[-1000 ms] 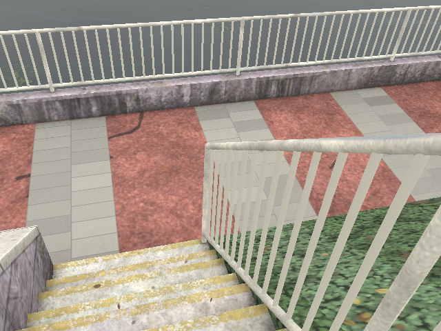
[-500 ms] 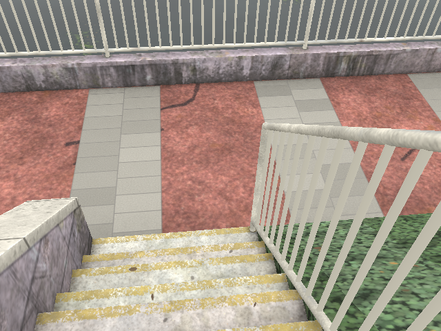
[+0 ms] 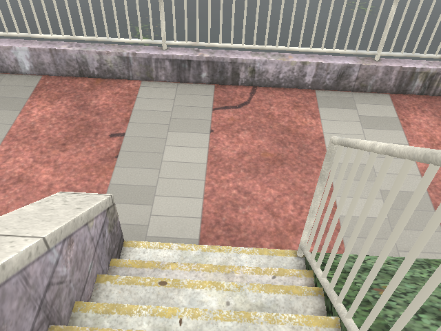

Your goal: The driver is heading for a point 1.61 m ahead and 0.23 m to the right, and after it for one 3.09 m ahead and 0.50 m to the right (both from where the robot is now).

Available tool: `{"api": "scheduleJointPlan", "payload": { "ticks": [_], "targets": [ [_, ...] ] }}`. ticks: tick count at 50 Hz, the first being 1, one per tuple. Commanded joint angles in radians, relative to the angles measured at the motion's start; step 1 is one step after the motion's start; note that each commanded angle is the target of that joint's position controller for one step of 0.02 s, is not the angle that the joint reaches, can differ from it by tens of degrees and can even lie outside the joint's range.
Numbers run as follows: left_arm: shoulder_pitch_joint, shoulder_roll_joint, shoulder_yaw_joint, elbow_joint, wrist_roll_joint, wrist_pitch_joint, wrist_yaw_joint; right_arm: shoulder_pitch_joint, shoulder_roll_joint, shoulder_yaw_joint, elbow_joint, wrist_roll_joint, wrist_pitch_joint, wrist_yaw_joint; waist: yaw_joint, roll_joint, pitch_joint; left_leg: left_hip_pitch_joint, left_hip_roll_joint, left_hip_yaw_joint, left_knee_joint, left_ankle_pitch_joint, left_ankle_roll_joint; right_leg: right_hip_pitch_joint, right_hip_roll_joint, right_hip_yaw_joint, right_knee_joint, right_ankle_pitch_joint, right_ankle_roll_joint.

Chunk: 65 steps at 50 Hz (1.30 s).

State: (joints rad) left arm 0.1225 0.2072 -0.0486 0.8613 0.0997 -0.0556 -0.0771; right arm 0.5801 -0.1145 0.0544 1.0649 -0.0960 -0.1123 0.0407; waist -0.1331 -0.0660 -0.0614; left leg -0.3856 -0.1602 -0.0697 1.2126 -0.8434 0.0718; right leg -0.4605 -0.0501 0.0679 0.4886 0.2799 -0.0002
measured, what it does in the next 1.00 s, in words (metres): goes down: right foot 0.19 m lower, then left foot 0.21 m lower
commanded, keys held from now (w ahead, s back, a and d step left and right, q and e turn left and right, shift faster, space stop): w+q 0.12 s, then w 0.52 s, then w+e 0.36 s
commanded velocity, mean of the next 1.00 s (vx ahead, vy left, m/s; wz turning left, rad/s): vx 0.50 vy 0.00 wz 0.10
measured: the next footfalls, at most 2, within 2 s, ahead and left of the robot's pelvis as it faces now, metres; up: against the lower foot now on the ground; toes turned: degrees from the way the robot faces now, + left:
right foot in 0.06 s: +0.13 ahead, -0.12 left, -0.19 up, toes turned +1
left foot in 0.60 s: +0.39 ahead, +0.15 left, -0.40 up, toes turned +15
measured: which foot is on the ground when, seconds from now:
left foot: down 0.00-0.06, up 0.08-0.58, down 0.60-1.00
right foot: up 0.00-0.04, down 0.06-0.58, up 0.60-1.00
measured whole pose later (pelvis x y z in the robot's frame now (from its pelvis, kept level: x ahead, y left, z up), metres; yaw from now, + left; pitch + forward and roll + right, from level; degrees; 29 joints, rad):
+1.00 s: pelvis +0.46 +0.07 -0.36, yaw +2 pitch +1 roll +3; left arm 0.29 0.21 0.00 1.01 0.10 -0.06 -0.08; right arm 0.63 -0.10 0.05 1.16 -0.13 -0.12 0.04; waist -0.04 -0.05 -0.02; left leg -0.26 0.02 0.25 0.94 -0.69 0.04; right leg -0.71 -0.09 0.08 0.83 0.40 -0.05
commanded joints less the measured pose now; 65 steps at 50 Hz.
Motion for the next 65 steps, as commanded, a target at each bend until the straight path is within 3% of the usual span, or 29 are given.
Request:
{"api": "scheduleJointPlan", "payload": {
  "ticks": [1,3,4,5,6,9,11,14,17,19,26,28,30,31,32,33,34,35,36,38,41,46,50,55,58,59,60,63,65],
  "targets": [
    [-0.037,0.069,0.019,-0.066,-0.014,-0.009,0.014,0.042,-0.207,-0.051,-0.038,0.005,0.024,0.005,0.024,0.099,0.141,0.032,0.184,-0.500,-0.116,0.603,0.206,0.091,-0.015,0.028,-0.316,-0.005,-0.048],
    [0.532,0.193,0.096,0.112,-0.040,-0.050,0.030,-0.001,-0.156,-0.038,-0.043,-0.017,0.049,0.080,0.257,-0.010,-0.002,-0.410,0.076,-0.338,0.324,0.743,0.093,0.846,-0.084,-0.057,-0.193,0.179,-0.141],
    [0.623,0.305,0.127,0.114,-0.041,-0.049,0.015,0.187,-0.013,-0.018,-0.060,0.039,0.026,0.101,0.179,-0.262,-0.270,-0.782,-0.045,-0.117,0.879,0.056,-0.013,1.319,-0.334,0.069,0.209,0.878,-0.382],
    [0.599,0.351,0.149,0.097,-0.012,-0.035,0.004,0.141,-0.089,-0.032,-0.143,0.089,0.014,0.098,0.216,-0.111,-0.234,-0.989,-0.015,-0.048,1.101,0.041,-0.013,1.243,-0.413,0.161,0.238,0.908,-0.442],
    [0.412,0.280,0.147,0.040,0.039,-0.017,0.017,0.011,-0.094,-0.021,-0.222,0.068,0.023,0.085,0.239,-0.004,-0.149,-1.128,0.100,-0.085,0.979,0.216,-0.039,1.092,-0.499,0.280,0.126,0.508,-0.441],
    [0.335,-0.047,0.043,0.109,0.047,-0.013,0.020,-0.025,-0.102,-0.025,-0.168,0.044,0.050,0.068,0.088,0.143,0.196,-0.868,0.294,-0.129,0.577,0.688,-0.003,0.259,-0.321,0.112,-0.046,-0.025,-0.283],
    [0.274,-0.045,0.034,0.113,-0.021,-0.083,0.067,-0.022,-0.089,-0.024,-0.128,-0.008,0.053,0.102,0.091,0.083,0.200,-0.562,0.281,-0.018,0.093,1.063,0.019,-0.100,-0.114,-0.090,-0.037,-0.260,-0.222],
    [0.308,0.106,0.043,0.172,0.002,-0.107,0.066,-0.090,-0.082,-0.025,-0.120,-0.006,0.046,0.132,0.072,-0.014,0.140,-0.359,0.249,0.022,0.166,1.191,-0.010,-0.250,-0.127,-0.003,0.031,-0.341,-0.234],
    [0.540,0.047,0.013,0.274,-0.004,-0.108,0.099,-0.346,-0.139,-0.021,-0.200,-0.037,0.034,0.086,0.213,0.032,0.148,-0.887,0.313,-0.076,-0.250,1.266,-0.021,0.334,-0.234,0.188,0.190,-0.398,-0.278],
    [0.561,0.010,-0.013,0.261,0.007,-0.089,0.100,-0.357,-0.109,0.006,-0.172,-0.034,0.037,0.076,0.215,0.076,0.147,-0.581,0.294,0.010,-0.470,1.604,-0.018,0.098,-0.157,0.108,0.268,-0.582,-0.265],
    [0.536,0.152,0.031,0.280,-0.013,-0.046,0.085,-0.621,-0.153,0.009,-0.279,-0.030,0.078,0.075,0.286,0.043,0.275,-0.293,0.288,0.019,-0.907,1.127,-0.030,0.270,-0.208,0.225,0.343,-0.496,-0.253],
    [0.534,0.132,0.036,0.295,-0.004,-0.021,0.068,-0.442,-0.181,-0.009,-0.193,-0.028,0.066,0.053,0.242,0.106,0.217,-0.044,0.311,0.020,-1.064,1.193,-0.013,0.270,-0.187,0.190,0.578,-0.461,-0.210],
    [0.579,0.134,0.044,0.326,0.029,0.011,-0.015,0.126,-0.327,-0.109,0.006,-0.010,0.036,0.034,0.026,0.205,0.020,0.700,0.281,0.156,-1.032,1.466,0.045,-0.034,0.012,-0.026,1.107,-0.521,-0.081],
    [0.607,0.047,0.052,0.306,-0.004,0.016,-0.058,0.235,-0.386,-0.138,0.007,-0.025,0.051,0.039,0.004,0.353,-0.173,1.092,0.406,0.031,-0.622,1.869,0.205,-0.413,0.126,-0.056,1.526,-1.102,-0.014],
    [0.551,0.061,0.063,0.226,-0.044,-0.001,-0.077,0.183,-0.453,-0.166,0.004,-0.018,0.066,0.048,0.033,0.270,-0.257,1.144,0.501,-0.003,-0.532,1.932,0.240,-0.532,0.079,-0.057,1.621,-1.125,-0.013],
    [0.441,0.108,0.089,0.159,-0.138,0.015,0.054,0.040,-0.324,-0.134,-0.036,0.153,0.092,0.001,0.099,0.076,-0.168,0.976,0.603,-0.088,-0.548,1.767,0.177,-0.664,0.063,-0.080,1.490,-1.207,-0.051],
    [0.369,0.049,0.071,0.146,-0.094,0.037,0.105,0.007,-0.293,-0.130,-0.053,0.147,0.093,-0.028,0.082,0.079,-0.097,0.846,0.614,-0.116,-0.621,1.445,0.222,-0.725,0.032,-0.048,1.481,-1.159,-0.078],
    [0.450,-0.053,0.016,0.108,-0.059,-0.010,0.036,-0.018,-0.298,-0.110,-0.042,-0.032,0.064,0.042,0.128,0.120,-0.018,0.494,0.574,-0.103,-0.741,1.047,0.235,-0.621,-0.047,0.045,1.279,-0.740,-0.073],
    [0.444,-0.034,0.027,0.141,-0.054,-0.025,0.024,-0.064,-0.184,-0.085,-0.045,-0.064,0.052,0.053,0.167,0.037,0.148,0.219,0.555,-0.090,-0.796,0.978,0.230,-0.569,-0.100,0.092,1.086,-0.498,-0.083],
    [0.436,0.034,0.058,0.184,-0.027,-0.030,-0.015,-0.079,-0.076,-0.049,-0.059,-0.029,0.014,0.022,0.182,0.056,0.187,-0.088,0.462,0.063,-0.825,1.012,0.228,-0.333,-0.086,0.010,0.756,-0.196,-0.096],
    [0.502,0.019,0.064,0.213,0.004,-0.039,-0.051,-0.088,-0.147,-0.053,-0.053,-0.029,-0.012,-0.003,0.219,0.135,0.087,-0.165,0.426,0.060,-0.707,0.952,0.183,-0.214,-0.029,-0.008,0.783,-0.083,-0.066],
    [0.242,0.020,0.045,0.143,-0.026,-0.021,-0.002,0.073,-0.066,-0.007,0.069,-0.032,-0.021,-0.022,0.136,0.110,0.158,-0.006,0.470,0.024,-0.608,0.742,0.153,-0.312,-0.075,0.070,0.330,0.258,-0.029],
    [0.213,0.037,0.050,0.116,0.016,0.003,-0.003,0.012,-0.100,-0.013,0.061,-0.054,-0.024,0.002,0.179,0.150,0.208,-0.163,0.471,0.061,-0.516,0.634,0.104,-0.058,-0.041,-0.016,0.428,0.100,-0.059],
    [-0.097,0.048,0.056,0.045,-0.002,-0.008,0.016,0.132,-0.154,-0.056,0.073,0.003,0.032,-0.070,0.011,0.113,0.263,0.168,0.509,0.036,-0.382,0.702,0.060,-0.086,-0.052,-0.073,-0.105,-0.153,-0.062],
    [0.354,0.116,0.110,0.263,-0.017,-0.040,0.029,0.090,-0.179,-0.067,0.093,-0.024,0.077,-0.018,0.168,0.027,0.128,0.075,0.424,0.117,0.057,0.826,0.021,0.463,-0.013,-0.186,-0.357,0.147,-0.085],
    [0.684,0.217,0.165,0.358,-0.002,-0.054,0.027,0.067,-0.189,-0.074,0.092,-0.037,0.074,0.032,0.323,-0.094,-0.006,-0.246,0.299,0.196,0.495,0.583,-0.052,0.919,-0.051,-0.161,-0.178,0.355,-0.191],
    [0.793,0.337,0.189,0.392,-0.006,-0.055,0.033,0.077,-0.080,-0.064,0.046,0.009,0.063,0.087,0.297,-0.211,-0.238,-0.516,0.176,0.222,0.879,-0.012,-0.097,1.250,-0.211,0.042,0.156,0.856,-0.349],
    [0.615,0.170,0.154,0.326,-0.013,-0.051,0.026,-0.426,-0.166,-0.097,-0.273,0.096,-0.015,0.031,0.303,0.007,-0.009,-0.926,0.271,0.064,0.641,0.005,-0.062,0.927,-0.367,0.272,0.049,0.147,-0.385],
    [0.348,-0.004,0.074,0.226,-0.001,-0.049,0.024,-0.270,-0.077,-0.068,-0.190,0.036,-0.007,-0.023,0.130,0.151,0.161,-0.636,0.368,-0.059,0.188,0.462,-0.018,0.291,-0.289,0.150,0.028,0.046,-0.304]
  ]
}}
Keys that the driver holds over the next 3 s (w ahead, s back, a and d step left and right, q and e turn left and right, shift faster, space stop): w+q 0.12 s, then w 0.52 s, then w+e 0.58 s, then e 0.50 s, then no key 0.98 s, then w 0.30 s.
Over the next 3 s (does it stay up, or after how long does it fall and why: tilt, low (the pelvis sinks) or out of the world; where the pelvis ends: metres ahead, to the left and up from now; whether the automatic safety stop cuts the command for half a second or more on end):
stays up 0.87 0.00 -0.70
